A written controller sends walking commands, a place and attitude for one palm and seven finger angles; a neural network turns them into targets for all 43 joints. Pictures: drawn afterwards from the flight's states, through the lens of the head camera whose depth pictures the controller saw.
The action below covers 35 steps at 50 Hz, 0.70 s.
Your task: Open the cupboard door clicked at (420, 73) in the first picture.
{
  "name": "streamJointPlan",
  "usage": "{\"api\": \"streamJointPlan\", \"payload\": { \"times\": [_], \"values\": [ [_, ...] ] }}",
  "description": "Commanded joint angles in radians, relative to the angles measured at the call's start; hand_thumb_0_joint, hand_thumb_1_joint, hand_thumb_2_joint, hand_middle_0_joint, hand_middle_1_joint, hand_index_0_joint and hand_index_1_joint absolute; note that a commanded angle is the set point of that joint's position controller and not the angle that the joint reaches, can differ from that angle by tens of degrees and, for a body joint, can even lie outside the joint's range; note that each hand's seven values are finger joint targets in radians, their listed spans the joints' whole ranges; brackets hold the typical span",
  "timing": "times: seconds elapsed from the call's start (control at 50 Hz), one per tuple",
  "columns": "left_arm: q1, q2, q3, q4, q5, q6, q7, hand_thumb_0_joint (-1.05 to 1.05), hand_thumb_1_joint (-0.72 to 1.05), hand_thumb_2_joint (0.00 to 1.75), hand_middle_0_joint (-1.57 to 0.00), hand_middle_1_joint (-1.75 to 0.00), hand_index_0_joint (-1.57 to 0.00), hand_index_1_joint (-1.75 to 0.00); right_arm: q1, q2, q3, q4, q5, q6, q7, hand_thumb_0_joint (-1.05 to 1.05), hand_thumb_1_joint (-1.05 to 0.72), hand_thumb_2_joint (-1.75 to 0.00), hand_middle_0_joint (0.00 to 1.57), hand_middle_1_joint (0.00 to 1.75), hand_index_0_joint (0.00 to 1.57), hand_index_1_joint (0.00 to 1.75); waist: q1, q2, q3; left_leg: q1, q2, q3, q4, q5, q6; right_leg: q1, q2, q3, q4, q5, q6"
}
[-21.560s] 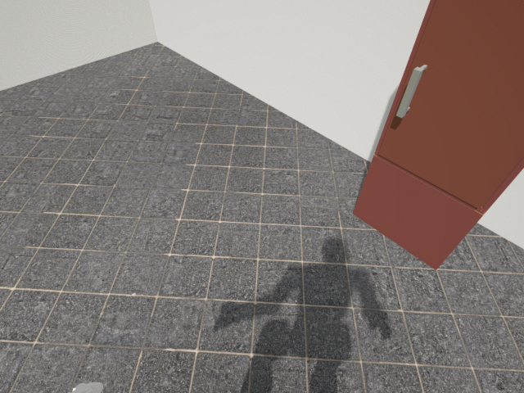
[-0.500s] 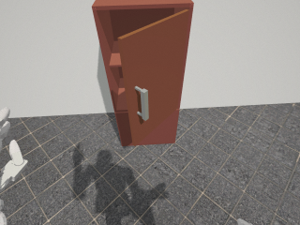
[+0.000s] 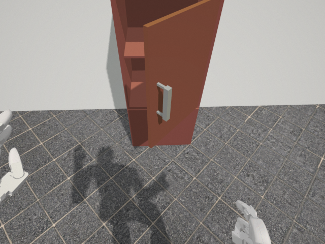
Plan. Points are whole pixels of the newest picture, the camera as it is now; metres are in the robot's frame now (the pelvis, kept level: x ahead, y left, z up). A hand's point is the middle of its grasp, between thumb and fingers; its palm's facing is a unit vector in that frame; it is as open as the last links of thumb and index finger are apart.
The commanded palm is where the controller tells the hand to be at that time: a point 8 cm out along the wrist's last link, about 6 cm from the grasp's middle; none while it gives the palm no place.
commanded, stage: stop stepping back and stand still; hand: left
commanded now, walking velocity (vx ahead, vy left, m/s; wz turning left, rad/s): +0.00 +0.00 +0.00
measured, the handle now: (162, 102) +0.62 +0.04 -0.05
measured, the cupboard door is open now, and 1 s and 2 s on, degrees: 45 45 45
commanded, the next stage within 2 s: let the arm hang, fingers relaxed in 0.42 s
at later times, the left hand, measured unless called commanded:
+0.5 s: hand (6, 188) +0.17 +0.28 +0.15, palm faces +0.42 -0.78 -0.47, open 7.4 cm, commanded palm none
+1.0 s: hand out of the picture -0.08 +0.18 -0.18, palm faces +0.05 -0.98 -0.19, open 7.2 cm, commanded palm none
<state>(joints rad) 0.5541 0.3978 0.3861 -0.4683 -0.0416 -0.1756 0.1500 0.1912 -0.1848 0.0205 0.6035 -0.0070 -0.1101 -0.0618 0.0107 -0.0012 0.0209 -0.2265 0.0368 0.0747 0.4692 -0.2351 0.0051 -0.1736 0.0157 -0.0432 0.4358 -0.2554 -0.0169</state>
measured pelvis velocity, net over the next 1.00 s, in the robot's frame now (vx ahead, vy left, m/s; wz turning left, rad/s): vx -0.02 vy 0.00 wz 0.04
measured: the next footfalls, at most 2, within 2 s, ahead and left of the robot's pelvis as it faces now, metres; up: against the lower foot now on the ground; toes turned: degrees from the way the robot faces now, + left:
none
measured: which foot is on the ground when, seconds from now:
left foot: down 0.00-1.00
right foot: down 0.00-1.00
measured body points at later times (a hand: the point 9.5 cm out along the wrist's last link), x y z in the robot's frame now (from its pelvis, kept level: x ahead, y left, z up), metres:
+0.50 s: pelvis -0.02 +0.02 +0.00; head +0.00 +0.02 +0.45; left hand +0.15 +0.32 +0.17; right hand +0.14 -0.22 -0.08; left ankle +0.01 +0.11 -0.74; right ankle -0.01 -0.11 -0.74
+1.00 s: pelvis -0.02 +0.00 +0.00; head +0.01 +0.01 +0.45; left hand -0.08 +0.23 -0.16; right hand -0.04 -0.23 -0.16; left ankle +0.01 +0.11 -0.74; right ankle -0.01 -0.11 -0.74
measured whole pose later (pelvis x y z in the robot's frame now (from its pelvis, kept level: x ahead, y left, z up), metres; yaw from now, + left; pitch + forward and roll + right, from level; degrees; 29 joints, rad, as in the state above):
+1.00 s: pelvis -0.02 +0.00 +0.00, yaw +2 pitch -1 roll -1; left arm 0.34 0.18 0.00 1.12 0.01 0.03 0.02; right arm 0.31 -0.17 0.00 1.11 -0.02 0.04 -0.02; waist 0.00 0.00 0.07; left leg -0.27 0.02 0.04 0.47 -0.19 0.01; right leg -0.20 0.00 -0.08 0.44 -0.23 -0.02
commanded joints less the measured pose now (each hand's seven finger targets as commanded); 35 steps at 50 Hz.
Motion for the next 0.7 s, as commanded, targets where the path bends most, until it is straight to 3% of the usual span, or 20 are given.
{"api": "streamJointPlan", "payload": {
  "times": [0.0,0.18,0.22,0.48,0.5,0.52,0.54,0.58,0.62,0.64,0.68],
  "values": [
    [-0.046,0.169,0.13,-0.209,-0.006,-0.061,0.023,0.0,0.9,0.9,-0.2,-0.3,-0.2,-0.3,-0.064,-0.14,-0.052,-0.145,0.005,-0.046,-0.02,0.0,-0.9,-0.9,0.2,0.3,0.2,0.3,-0.011,0.1,-0.107,0.02,0.054,-0.074,-0.11,0.188,0.006,0.046,-0.035,0.065,-0.061,0.212,0.025],
    [-0.04,0.156,0.116,-0.179,-0.004,-0.056,0.025,0.0,0.9,0.9,-0.2,-0.3,-0.2,-0.3,-0.068,-0.145,-0.053,-0.14,0.004,-0.049,-0.022,0.0,-0.9,-0.9,0.2,0.3,0.2,0.3,-0.011,0.075,-0.073,-0.031,0.042,-0.096,-0.166,0.029,0.0,0.041,-0.028,0.049,-0.111,0.1,0.028],
    [-0.05,0.182,0.135,-0.2,-0.002,-0.06,0.027,0.0,0.9,0.9,-0.2,-0.3,-0.2,-0.3,-0.075,-0.147,-0.057,-0.139,0.003,-0.053,-0.026,0.0,-0.9,-0.9,0.2,0.3,0.2,0.3,-0.009,0.08,-0.081,-0.028,0.039,-0.099,-0.176,0.01,-0.002,0.045,-0.027,0.046,-0.116,0.091,0.029],
    [-0.024,0.156,0.118,-0.17,-0.003,-0.062,0.028,0.0,0.9,0.9,-0.2,-0.3,-0.2,-0.3,-0.064,-0.146,-0.059,-0.135,0.004,-0.052,-0.025,0.0,-0.9,-0.9,0.2,0.3,0.2,0.3,-0.008,0.075,-0.082,-0.019,0.026,-0.088,-0.168,0.023,-0.005,0.041,-0.026,0.046,-0.14,0.099,0.029],
    [-0.108,-0.003,-0.293,0.61,0.075,0.072,-0.114,0.0,0.9,0.9,-0.2,-0.3,-0.2,-0.3,-0.113,-0.329,-0.099,0.121,0.012,-0.089,0.075,0.0,-0.9,-0.9,0.2,0.3,0.2,0.3,-0.055,0.07,0.026,-0.125,0.068,-0.145,-0.019,0.186,0.013,-0.103,-0.099,-0.006,0.032,0.145,-0.004],
    [-0.104,-0.023,-0.272,0.646,0.071,0.145,-0.138,0.0,0.9,0.9,-0.2,-0.3,-0.2,-0.3,-0.024,-0.278,-0.103,0.135,0.007,-0.022,0.072,0.0,-0.9,-0.9,0.2,0.3,0.2,0.3,-0.037,0.058,-0.06,-0.035,0.084,-0.113,-0.02,0.296,0.007,-0.12,-0.103,0.064,0.0,0.122,-0.013],
    [-0.129,-0.031,-0.279,0.677,0.068,0.16,-0.142,0.0,0.9,0.9,-0.2,-0.3,-0.2,-0.3,0.001,-0.266,-0.092,0.135,-0.003,0.006,0.069,0.0,-0.9,-0.9,0.2,0.3,0.2,0.3,-0.035,0.032,-0.088,-0.049,0.107,-0.148,-0.027,0.23,0.033,-0.116,-0.086,0.04,0.035,0.023,-0.02],
    [-0.173,-0.02,-0.291,0.778,0.075,0.161,-0.146,0.0,0.9,0.9,-0.2,-0.3,-0.2,-0.3,-0.033,-0.264,-0.073,0.134,-0.012,0.038,0.065,0.0,-0.9,-0.9,0.2,0.3,0.2,0.3,-0.018,-0.063,-0.082,-0.106,0.108,-0.181,-0.052,0.142,0.06,-0.073,-0.075,0.044,0.058,0.001,-0.025],
    [-0.23,0.0,-0.302,0.905,0.079,0.161,-0.145,0.0,0.9,0.9,-0.2,-0.3,-0.2,-0.3,-0.035,-0.256,-0.067,0.156,-0.019,0.061,0.066,0.0,-0.9,-0.9,0.2,0.3,0.2,0.3,-0.015,-0.165,-0.091,-0.081,0.079,-0.171,-0.032,0.13,0.052,-0.068,-0.102,0.078,0.024,0.028,-0.036],
    [-0.255,-0.007,-0.313,0.976,0.076,0.167,-0.143,0.0,0.9,0.9,-0.2,-0.3,-0.2,-0.3,-0.028,-0.237,-0.06,0.18,-0.021,0.073,0.066,0.0,-0.9,-0.9,0.2,0.3,0.2,0.3,-0.018,-0.16,-0.081,-0.069,0.069,-0.159,-0.028,0.131,0.047,-0.076,-0.117,0.088,0.013,0.035,-0.037],
    [-0.287,-0.025,-0.336,1.11,0.07,0.18,-0.136,0.0,0.9,0.9,-0.2,-0.3,-0.2,-0.3,-0.023,-0.204,-0.044,0.226,-0.026,0.094,0.063,0.0,-0.9,-0.9,0.2,0.3,0.2,0.3,-0.02,-0.089,-0.054,-0.049,0.057,-0.148,-0.047,0.109,0.038,-0.087,-0.121,0.1,-0.006,0.018,-0.033]
  ]
}}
